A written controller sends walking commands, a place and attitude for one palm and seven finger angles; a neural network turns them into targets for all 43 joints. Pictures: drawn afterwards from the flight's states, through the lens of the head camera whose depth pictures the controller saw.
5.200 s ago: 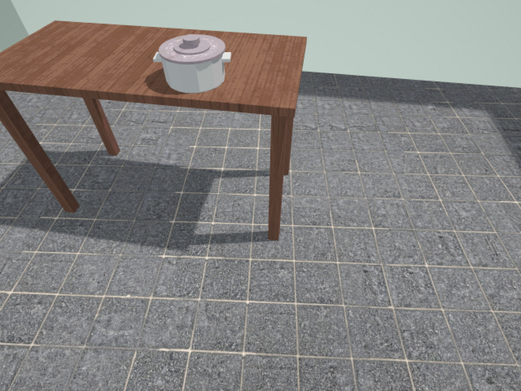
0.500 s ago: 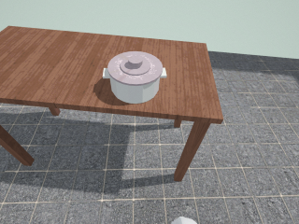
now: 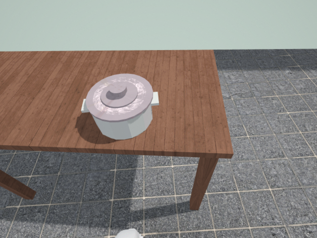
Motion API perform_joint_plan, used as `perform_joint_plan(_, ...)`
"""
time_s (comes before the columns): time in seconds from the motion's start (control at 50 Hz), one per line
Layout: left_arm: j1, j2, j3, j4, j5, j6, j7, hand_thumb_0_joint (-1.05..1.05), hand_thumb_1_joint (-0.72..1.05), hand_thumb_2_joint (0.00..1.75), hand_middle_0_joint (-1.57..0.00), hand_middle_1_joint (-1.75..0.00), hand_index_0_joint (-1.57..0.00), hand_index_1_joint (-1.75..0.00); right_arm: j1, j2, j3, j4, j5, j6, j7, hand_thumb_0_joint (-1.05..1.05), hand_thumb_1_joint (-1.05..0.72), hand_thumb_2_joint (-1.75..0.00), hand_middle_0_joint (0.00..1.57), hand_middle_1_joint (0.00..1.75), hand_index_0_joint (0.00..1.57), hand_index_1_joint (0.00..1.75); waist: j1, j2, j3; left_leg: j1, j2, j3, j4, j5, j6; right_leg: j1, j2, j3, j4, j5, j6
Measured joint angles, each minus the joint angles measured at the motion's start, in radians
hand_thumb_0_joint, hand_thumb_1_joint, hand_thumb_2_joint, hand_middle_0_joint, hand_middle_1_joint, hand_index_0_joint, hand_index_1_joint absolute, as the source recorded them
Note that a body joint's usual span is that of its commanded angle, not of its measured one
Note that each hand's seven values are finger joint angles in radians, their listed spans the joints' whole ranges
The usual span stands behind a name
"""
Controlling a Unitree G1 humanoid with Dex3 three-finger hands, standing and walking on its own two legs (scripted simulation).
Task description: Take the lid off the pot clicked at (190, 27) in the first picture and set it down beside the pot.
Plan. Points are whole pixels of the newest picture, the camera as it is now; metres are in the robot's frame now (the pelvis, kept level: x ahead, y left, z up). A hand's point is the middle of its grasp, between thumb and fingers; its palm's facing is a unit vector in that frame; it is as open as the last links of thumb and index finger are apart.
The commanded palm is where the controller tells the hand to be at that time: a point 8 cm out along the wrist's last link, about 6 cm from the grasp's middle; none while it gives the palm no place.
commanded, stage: come to a stop and stand still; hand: left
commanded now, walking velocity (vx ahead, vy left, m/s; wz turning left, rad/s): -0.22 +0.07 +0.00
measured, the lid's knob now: (118, 89) +0.50 +0.15 +0.09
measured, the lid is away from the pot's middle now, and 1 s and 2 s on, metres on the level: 0.00 0.00 0.00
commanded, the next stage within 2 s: look again from close up in 1.00 s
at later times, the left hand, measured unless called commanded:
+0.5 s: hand out of the picture -0.02 +0.24 -0.18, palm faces +0.06 -0.98 -0.21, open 7.4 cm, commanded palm none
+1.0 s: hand out of the picture -0.01 +0.17 -0.17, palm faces +0.02 -0.97 -0.24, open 7.3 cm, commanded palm none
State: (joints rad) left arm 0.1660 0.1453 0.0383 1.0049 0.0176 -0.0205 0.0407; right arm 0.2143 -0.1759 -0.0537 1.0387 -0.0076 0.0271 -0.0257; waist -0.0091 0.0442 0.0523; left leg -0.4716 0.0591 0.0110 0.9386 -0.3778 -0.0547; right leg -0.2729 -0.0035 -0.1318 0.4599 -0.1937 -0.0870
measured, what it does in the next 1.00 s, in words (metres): steps on the spot: left foot, then right foot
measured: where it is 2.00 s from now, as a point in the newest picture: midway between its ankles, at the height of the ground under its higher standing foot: outside the picture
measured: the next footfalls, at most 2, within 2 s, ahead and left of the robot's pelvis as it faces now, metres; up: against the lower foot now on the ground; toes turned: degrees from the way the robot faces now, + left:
left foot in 0.26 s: +0.03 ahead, +0.17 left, +0.00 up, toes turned +2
right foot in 0.64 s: -0.03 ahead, -0.08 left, +0.00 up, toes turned -2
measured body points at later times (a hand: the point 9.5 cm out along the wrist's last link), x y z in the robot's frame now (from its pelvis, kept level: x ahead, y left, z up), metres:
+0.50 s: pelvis -0.01 +0.05 +0.00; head +0.00 +0.07 +0.45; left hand -0.02 +0.29 -0.16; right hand +0.05 -0.18 -0.14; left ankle -0.01 +0.17 -0.74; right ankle -0.06 -0.08 -0.69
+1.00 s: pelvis -0.04 -0.01 -0.01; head -0.02 -0.02 +0.44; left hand -0.01 +0.22 -0.16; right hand -0.01 -0.24 -0.17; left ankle -0.06 +0.10 -0.74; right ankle -0.07 -0.08 -0.74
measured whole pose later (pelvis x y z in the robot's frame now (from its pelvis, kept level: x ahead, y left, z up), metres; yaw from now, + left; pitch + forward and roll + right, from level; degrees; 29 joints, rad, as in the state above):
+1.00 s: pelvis -0.04 -0.01 -0.01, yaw +0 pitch -1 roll -1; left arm 0.28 0.14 0.01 1.00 0.01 0.00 0.06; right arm 0.21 -0.17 -0.04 1.07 -0.01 0.02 -0.02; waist -0.02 0.04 0.05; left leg -0.22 0.00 0.00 0.56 -0.34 0.01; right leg -0.17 0.06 -0.07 0.52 -0.34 -0.07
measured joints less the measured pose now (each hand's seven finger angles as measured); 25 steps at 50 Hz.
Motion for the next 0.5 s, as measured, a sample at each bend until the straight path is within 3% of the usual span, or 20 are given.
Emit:
perform_joint_plan(0.12,0.029,0.010,0.004,-0.008,0.007,0.025,-0.001,0.00,0.92,0.90,-0.21,-0.30,-0.20,-0.30,-0.085,-0.027,-0.014,-0.044,-0.001,0.024,0.009,0.00,-0.91,-0.90,0.19,0.30,0.20,0.30,0.034,-0.016,0.011,0.020,-0.038,-0.007,-0.019,-0.032,-0.018,-0.001,-0.026,0.022,0.019,-0.010,0.019)
perform_joint_plan(0.2,0.046,0.033,0.012,-0.010,0.014,0.037,-0.001,0.00,0.91,0.90,-0.21,-0.30,-0.20,-0.30,-0.110,-0.023,-0.012,-0.062,0.003,0.018,0.013,0.00,-0.91,-0.90,0.19,0.30,0.20,0.30,0.048,-0.044,0.017,0.099,-0.048,0.003,-0.154,-0.023,-0.008,-0.019,-0.041,0.026,0.038,-0.012,0.037)
perform_joint_plan(0.26,0.067,0.050,0.014,-0.003,0.007,0.046,0.000,0.00,0.91,0.90,-0.21,-0.30,-0.20,-0.30,-0.099,-0.017,-0.003,-0.068,0.004,-0.002,0.016,0.00,-0.91,-0.90,0.20,0.30,0.20,0.30,0.044,-0.051,0.006,0.218,-0.038,0.008,-0.382,0.125,0.011,-0.048,-0.037,0.019,0.090,-0.032,0.059)
perform_joint_plan(0.3,0.067,0.069,0.016,0.012,0.001,0.057,0.002,0.01,0.91,0.90,-0.21,-0.30,-0.20,-0.30,-0.085,0.004,0.005,-0.058,-0.003,-0.012,0.011,0.00,-0.91,-0.90,0.20,0.30,0.20,0.30,0.037,-0.080,0.003,0.229,-0.052,0.009,-0.402,0.082,0.046,-0.072,-0.038,0.047,0.159,-0.126,0.076)
perform_joint_plan(0.34,0.074,0.084,0.019,0.022,-0.001,0.065,0.003,0.01,0.91,0.90,-0.20,-0.30,-0.20,-0.30,-0.065,0.027,0.026,-0.045,-0.011,-0.010,0.008,0.00,-0.91,-0.90,0.20,0.30,0.20,0.30,0.040,-0.106,-0.003,0.239,-0.059,0.010,-0.420,0.093,0.060,-0.090,-0.018,0.095,0.250,-0.228,0.086)
perform_joint_plan(0.42,0.102,0.083,0.024,0.046,0.000,0.067,-0.014,0.01,0.91,0.90,-0.20,-0.30,-0.20,-0.30,-0.036,0.044,0.036,-0.017,-0.013,-0.010,-0.013,0.00,-0.92,-0.89,0.20,0.30,0.21,0.30,0.040,-0.107,-0.027,0.264,-0.053,0.014,-0.495,0.143,0.063,-0.102,0.009,0.148,0.407,-0.226,0.101)
perform_joint_plan(0.5,0.128,0.073,0.020,0.069,0.001,0.072,-0.025,0.01,0.91,0.90,-0.20,-0.30,-0.20,-0.30,-0.023,0.038,0.035,-0.004,-0.014,-0.015,-0.014,0.00,-0.93,-0.89,0.20,0.30,0.21,0.30,0.028,-0.101,-0.041,0.271,-0.048,0.030,-0.536,0.167,0.060,-0.064,-0.005,0.154,0.410,-0.230,0.113)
